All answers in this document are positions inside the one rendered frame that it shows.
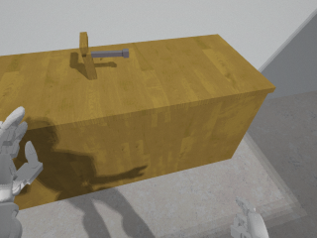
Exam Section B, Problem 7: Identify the robot left hand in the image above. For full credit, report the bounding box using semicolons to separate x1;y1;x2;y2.
0;106;44;203

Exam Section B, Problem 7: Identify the left robot forearm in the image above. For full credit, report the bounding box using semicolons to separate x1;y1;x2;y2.
0;202;23;238

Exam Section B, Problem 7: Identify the robot right hand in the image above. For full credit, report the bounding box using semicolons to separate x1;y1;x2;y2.
230;196;269;238

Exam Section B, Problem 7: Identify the tap lever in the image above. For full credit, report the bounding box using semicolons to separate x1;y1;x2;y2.
90;49;130;59

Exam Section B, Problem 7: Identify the counter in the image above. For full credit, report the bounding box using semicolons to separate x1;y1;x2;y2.
0;32;276;210

